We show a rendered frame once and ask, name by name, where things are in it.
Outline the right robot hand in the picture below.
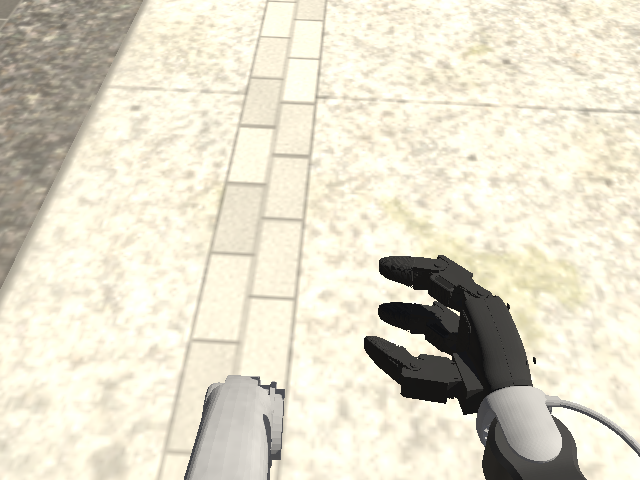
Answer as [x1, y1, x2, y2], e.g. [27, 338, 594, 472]
[364, 255, 536, 415]

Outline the robot left thigh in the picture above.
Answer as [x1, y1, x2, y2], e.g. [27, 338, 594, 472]
[184, 375, 285, 480]

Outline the right robot forearm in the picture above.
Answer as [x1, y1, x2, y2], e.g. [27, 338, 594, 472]
[476, 386, 587, 480]

